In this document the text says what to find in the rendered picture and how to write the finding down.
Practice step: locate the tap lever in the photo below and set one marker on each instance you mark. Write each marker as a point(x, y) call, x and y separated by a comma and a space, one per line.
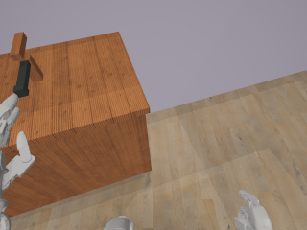
point(22, 82)

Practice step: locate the left robot thigh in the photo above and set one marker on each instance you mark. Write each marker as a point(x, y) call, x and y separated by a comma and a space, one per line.
point(120, 223)

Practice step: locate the left robot forearm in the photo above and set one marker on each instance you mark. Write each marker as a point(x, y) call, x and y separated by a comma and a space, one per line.
point(5, 222)

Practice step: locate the counter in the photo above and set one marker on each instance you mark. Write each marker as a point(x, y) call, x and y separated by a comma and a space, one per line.
point(84, 119)

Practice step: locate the robot left hand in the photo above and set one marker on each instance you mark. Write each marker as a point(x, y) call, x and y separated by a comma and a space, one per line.
point(9, 113)

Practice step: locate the robot right hand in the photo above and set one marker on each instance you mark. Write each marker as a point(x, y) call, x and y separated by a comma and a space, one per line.
point(256, 218)

